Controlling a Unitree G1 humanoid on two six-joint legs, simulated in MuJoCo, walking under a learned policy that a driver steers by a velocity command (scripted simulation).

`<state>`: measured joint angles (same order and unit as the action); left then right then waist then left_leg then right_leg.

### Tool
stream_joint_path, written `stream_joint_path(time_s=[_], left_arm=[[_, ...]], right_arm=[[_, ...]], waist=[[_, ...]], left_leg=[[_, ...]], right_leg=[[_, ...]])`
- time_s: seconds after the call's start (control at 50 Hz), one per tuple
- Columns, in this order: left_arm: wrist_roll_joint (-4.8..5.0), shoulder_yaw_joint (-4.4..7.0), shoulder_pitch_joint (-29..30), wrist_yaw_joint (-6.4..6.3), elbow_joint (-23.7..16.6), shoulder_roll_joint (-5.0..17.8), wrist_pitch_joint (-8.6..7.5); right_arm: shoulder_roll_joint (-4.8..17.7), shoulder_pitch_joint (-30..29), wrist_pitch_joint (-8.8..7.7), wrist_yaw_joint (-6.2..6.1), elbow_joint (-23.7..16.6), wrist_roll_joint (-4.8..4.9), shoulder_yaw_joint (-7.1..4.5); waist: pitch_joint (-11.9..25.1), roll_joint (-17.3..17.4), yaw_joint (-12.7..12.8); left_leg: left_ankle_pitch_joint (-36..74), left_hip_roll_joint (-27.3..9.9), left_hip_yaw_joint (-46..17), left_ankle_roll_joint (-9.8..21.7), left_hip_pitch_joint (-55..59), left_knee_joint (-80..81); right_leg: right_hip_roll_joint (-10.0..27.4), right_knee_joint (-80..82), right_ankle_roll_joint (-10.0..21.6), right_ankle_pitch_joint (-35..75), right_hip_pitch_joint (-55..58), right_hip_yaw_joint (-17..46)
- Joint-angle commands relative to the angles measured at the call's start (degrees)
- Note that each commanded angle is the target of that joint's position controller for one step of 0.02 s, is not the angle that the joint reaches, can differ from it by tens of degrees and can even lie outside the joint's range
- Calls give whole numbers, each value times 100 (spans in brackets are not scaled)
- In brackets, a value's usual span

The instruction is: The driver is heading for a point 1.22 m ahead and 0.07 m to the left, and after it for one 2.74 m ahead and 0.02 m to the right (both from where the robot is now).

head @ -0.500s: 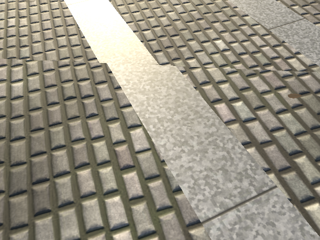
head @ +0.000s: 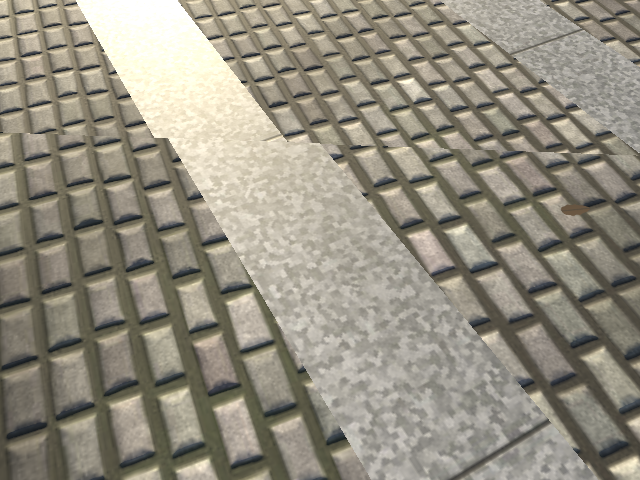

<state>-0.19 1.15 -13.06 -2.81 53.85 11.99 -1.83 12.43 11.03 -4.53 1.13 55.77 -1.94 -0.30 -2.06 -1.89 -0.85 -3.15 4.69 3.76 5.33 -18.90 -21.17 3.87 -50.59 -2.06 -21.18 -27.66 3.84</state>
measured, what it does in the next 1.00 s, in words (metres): walks ahead: right foot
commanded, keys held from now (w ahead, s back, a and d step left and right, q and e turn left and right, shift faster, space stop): no key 0.42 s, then w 0.58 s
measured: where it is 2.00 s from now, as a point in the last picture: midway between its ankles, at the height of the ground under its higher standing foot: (325, 318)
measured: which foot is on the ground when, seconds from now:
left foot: down 0.00-1.00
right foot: up 0.00-0.10, down 0.12-0.70, up 0.72-1.00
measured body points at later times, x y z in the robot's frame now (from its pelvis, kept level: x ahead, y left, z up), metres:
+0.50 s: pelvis +0.07 -0.03 +0.00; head +0.08 -0.03 +0.45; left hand +0.08 +0.20 -0.16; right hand +0.10 -0.27 -0.15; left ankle +0.09 +0.07 -0.73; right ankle +0.06 -0.14 -0.74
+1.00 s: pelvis +0.24 +0.01 +0.01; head +0.26 +0.02 +0.46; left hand +0.42 +0.25 -0.11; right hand +0.16 -0.22 -0.13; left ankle +0.12 +0.08 -0.74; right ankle +0.41 -0.15 -0.68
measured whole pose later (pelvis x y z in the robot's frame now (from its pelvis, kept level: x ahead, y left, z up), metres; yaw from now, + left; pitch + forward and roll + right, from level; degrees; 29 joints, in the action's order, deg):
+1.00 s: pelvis +0.24 +0.01 +0.01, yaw +1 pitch +2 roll +0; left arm 1.4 3.5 -2.9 0.6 52.1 13.6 -5.1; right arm 9.8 27.1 -4.8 -0.3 62.1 -0.2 -0.4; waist 0.4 -1.7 -4.4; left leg -15.7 2.8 2.2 3.5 3.6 -10.4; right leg 5.5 -43.4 1.8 -0.3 -39.1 -0.7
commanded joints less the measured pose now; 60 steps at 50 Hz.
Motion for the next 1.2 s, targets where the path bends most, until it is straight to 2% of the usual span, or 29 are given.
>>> stream_joint_path(time_s=[0.02, 0.06, 0.1, 0.12, 0.14, 0.18, 0.24, 0.28, 0.42, 0.46, 0.5, 0.56, 0.58, 0.62, 0.66, 0.68, 0.7, 0.72, 0.74, 0.76, 0.8, 0.84, 0.96, 1.08, 1.12, 1.14, 1.16, 1.18, 1.2], left_arm=[[-23, 78, -969, -49, 114, 312, 211], [-58, 116, -847, -27, 124, 358, 241], [-141, 114, -829, -14, 169, 300, 233], [-164, 115, -834, -21, 146, 411, 210], [-73, 229, -627, -28, 226, 853, 186], [-74, 162, -420, 4, 267, 433, 63], [-26, 166, -249, 31, 277, 339, -80], [11, 172, -437, 31, 356, 337, -109], [25, 153, -685, 55, 506, 298, -68], [70, 198, -878, 56, 608, 381, -26], [135, 259, -950, 59, 569, 528, -49], [191, 371, -1299, 101, 616, 842, -258], [167, 373, -1257, 112, 598, 800, -311], [165, 356, -1006, 160, 507, 722, -352], [226, 351, -493, 197, 339, 726, -292], [219, 339, -194, 197, 204, 701, -294], [197, 262, 17, 195, 24, 392, -342], [180, 191, 30, 194, -105, 143, -442], [243, 255, 38, 226, -82, 391, -501], [279, 259, -14, 275, -41, 446, -530], [193, 333, 73, 265, -10, 522, -534], [170, 355, 121, 295, -10, 417, -463], [142, 190, 1583, 347, -593, 161, -395], [210, 139, 2344, 526, -958, 364, -447], [194, 216, 2058, 561, -949, 566, -483], [189, 301, 1622, 546, -852, 738, -485], [199, 439, 644, 507, -564, 979, -474], [154, 552, -498, 447, -281, 1282, -444], [-2, 659, -1264, 429, -120, 1799, -421]], right_arm=[[835, -354, 15, -125, -364, 75, -171], [771, -420, 101, -183, -351, 165, -150], [519, -204, 144, -207, -240, 213, -67], [475, -44, 155, -206, -191, 223, -52], [521, 376, 193, -242, -133, 239, -114], [498, 328, 255, -317, -55, 155, -118], [416, 454, 302, -337, 103, 97, -111], [400, 392, 279, -315, 155, 137, -110], [325, 372, 271, -283, 319, 198, -98], [337, 530, 303, -290, 445, 248, -117], [382, 412, 259, -284, 392, 296, -147], [115, -9, -21, -185, 159, 338, -93], [160, -119, -94, -143, 105, 332, -106], [219, -20, -175, -80, 109, 370, -141], [278, 738, -170, -71, 448, 392, -228], [481, 1381, -137, -90, 683, 342, -331], [1006, 2194, -117, -126, 847, 349, -495], [1282, 2645, -155, -70, 872, 290, -526], [845, 2122, -215, -82, 749, 216, -372], [573, 1659, -253, -66, 579, 223, -291], [481, 1192, -245, 3, 405, 236, -213], [316, 1390, -157, -9, 462, 194, -141], [684, 1634, -71, -188, 414, 158, -170], [753, 1960, -52, -201, 558, 267, -260], [877, 1809, -18, -205, 511, 246, -318], [952, 1737, 15, -205, 486, 226, -350], [931, 1612, 62, -197, 441, 195, -344], [839, 1457, 60, -173, 297, 150, -289], [18, 2205, -52, -78, 231, 169, -67]], waist=[[719, 791, 296], [442, 758, 378], [176, 536, 391], [-39, 258, 299], [-253, -511, -122], [-256, -772, -113], [-89, -431, -146], [-5, -94, -40], [274, 194, 78], [271, 102, 102], [-283, -44, 169], [-653, -730, 304], [-666, -688, 287], [-490, -565, 84], [-283, -410, -349], [-149, -108, -607], [43, 1203, -849], [242, 2084, -917], [-38, 1189, -565], [-170, 766, -349], [-237, 388, -120], [-148, 568, -71], [-484, 576, -291], [-675, 640, -307], [-326, 768, -25], [39, 912, 231], [593, 951, 720], [1320, 769, 1178], [2467, -773, 837]], left_leg=[[-1011, -1512, -1149, 903, -711, 1052], [-2298, -1453, -1273, 670, -1043, 1083], [-3045, -1240, -1274, 272, -1140, 916], [-2994, -1037, -1157, 37, -1111, 571], [-2471, -571, -613, -124, -722, 359], [-1621, -464, -378, -244, 326, -179], [-1194, -548, -396, -197, 574, -258], [-1065, -590, -446, -155, 461, -216], [-131, -619, -446, -172, 654, -404], [-1550, -404, -232, -103, 553, -628], [-2883, -377, -263, 16, -173, -844], [-2039, -398, -103, 84, -1295, -1931], [-1965, -528, -220, 143, -1431, -2109], [-2134, -610, -226, 221, -1132, -1809], [-1485, -396, -18, 215, 688, -812], [-1288, -543, -408, 244, 1623, -594], [-1754, -1577, -2154, 681, 2576, 361], [-1698, -2625, -4260, 1329, 3158, 1104], [-1647, -2731, -4098, 1271, 2947, 962], [-1362, -2486, -3375, 1027, 2697, 932], [-399, -2068, -2289, 661, 2315, 1078], [542, -1737, -1566, 483, 2100, 1132], [1017, -1490, -891, 459, 1540, 1497], [1272, -1849, -744, 443, 2313, 1344], [2811, -1913, -640, 338, 2623, 769], [3862, -1890, -589, 278, 2698, 213], [4481, -1678, -424, 152, 2451, -874], [3413, -1460, -361, -8, 1177, -2438], [-356, -358, -332, -412, -1170, -4975]], right_leg=[[-37, 787, 17, 503, 1541, -186], [-143, 1375, 131, 848, 1843, -321], [-106, 2085, 323, 802, 2003, -287], [198, 2624, 477, 704, 1863, 67], [225, 2863, 660, -356, 1070, 217], [122, 3424, 571, -1218, 218, 270], [41, 3263, 427, -467, 431, 172], [-39, 3043, 424, 170, 794, 53], [-137, 2652, 467, 1468, 1338, -134], [-216, 2696, 624, 43, 1332, -155], [80, 2993, 966, -1569, 1121, 343], [1302, 3776, 1649, -1792, 1796, 2087], [1511, 3769, 1735, -1258, 1889, 2302], [1427, 3554, 1571, -263, 1962, 1907], [814, 3187, 1137, 115, 1002, 948], [383, 2456, 881, 761, 356, 406], [-380, 490, 458, 924, -673, -578], [-774, -1035, 369, -754, -1758, -430], [-356, -1963, 511, -721, -2238, 64], [-108, -2141, 650, -113, -2315, 130], [234, -1675, 710, 798, -2111, -36], [291, -1324, 620, 1119, -1745, -250], [71, 847, 348, 2265, -1416, -606], [-83, 1931, 600, 2341, -1164, -606], [-298, 2040, 785, 1992, -525, -723], [-494, 1997, 893, 1815, 128, -847], [-668, 2057, 1060, 1815, 1344, -936], [5, 1855, 1367, 1784, 3241, -172], [1680, 2265, 2391, 643, 5551, 2736]])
